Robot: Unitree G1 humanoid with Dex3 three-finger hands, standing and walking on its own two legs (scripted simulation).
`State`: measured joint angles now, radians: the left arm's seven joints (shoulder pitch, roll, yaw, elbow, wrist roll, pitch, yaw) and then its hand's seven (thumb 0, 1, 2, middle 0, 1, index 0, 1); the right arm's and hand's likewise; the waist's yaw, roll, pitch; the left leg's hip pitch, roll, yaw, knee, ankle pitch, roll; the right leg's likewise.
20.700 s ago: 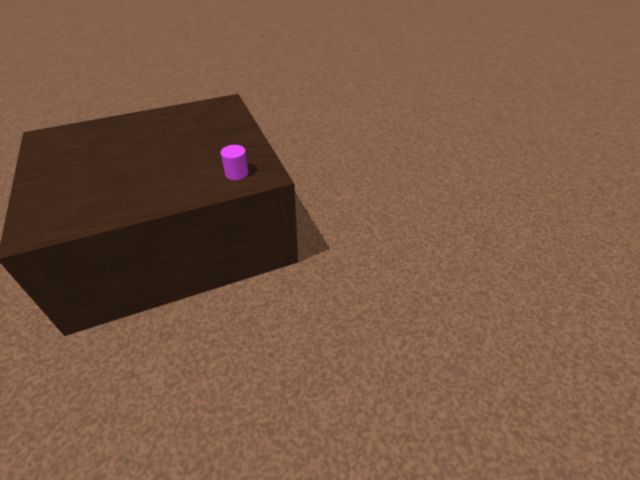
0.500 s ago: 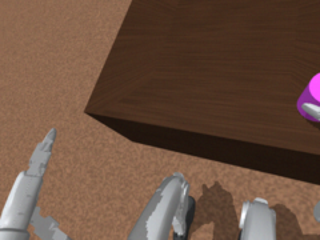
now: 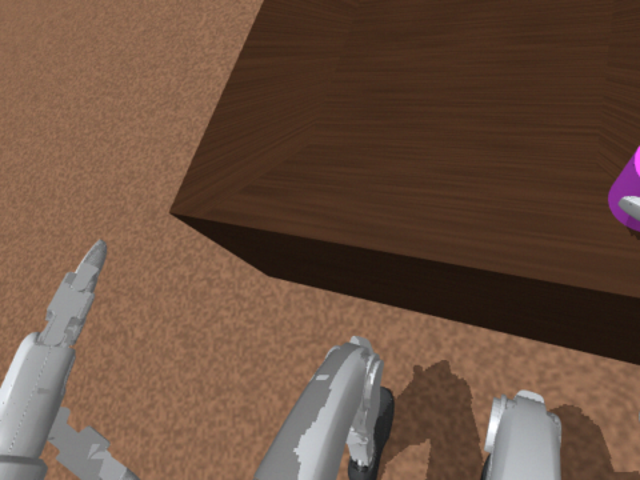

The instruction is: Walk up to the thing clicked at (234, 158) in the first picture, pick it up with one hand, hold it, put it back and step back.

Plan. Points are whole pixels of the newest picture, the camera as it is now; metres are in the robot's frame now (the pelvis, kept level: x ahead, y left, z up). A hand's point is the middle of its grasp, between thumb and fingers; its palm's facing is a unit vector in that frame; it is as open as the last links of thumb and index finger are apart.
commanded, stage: open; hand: right
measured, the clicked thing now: out of the picture +0.53 -0.23 -0.07
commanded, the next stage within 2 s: withdraw in 0.32 s
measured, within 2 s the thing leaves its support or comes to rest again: neither
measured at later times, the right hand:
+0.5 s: hand out of the picture +0.53 -0.25 -0.06, palm faces +0.28 +0.96 +0.01, open 15.1 cm
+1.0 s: hand out of the picture +0.53 -0.30 +0.06, palm faces +0.30 +0.95 -0.09, open 17.3 cm
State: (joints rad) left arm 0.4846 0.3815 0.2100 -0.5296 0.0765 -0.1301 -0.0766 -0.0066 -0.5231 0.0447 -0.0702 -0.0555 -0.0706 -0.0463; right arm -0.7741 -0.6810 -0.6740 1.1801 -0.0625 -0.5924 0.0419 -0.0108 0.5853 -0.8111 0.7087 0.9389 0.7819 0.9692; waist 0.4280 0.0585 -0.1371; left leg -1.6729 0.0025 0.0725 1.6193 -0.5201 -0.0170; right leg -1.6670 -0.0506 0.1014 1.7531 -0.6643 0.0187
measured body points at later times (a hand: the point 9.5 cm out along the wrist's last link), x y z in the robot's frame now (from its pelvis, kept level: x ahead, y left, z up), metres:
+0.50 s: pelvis +0.00 +0.00 +0.00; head +0.21 -0.09 +0.38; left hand +0.19 +0.25 +0.16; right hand +0.51 -0.30 -0.05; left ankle +0.10 +0.13 -0.51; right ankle +0.05 -0.12 -0.51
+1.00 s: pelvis +0.02 -0.01 +0.06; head +0.18 -0.08 +0.47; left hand +0.19 +0.26 +0.14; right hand +0.50 -0.35 +0.06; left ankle +0.10 +0.13 -0.51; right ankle +0.05 -0.12 -0.51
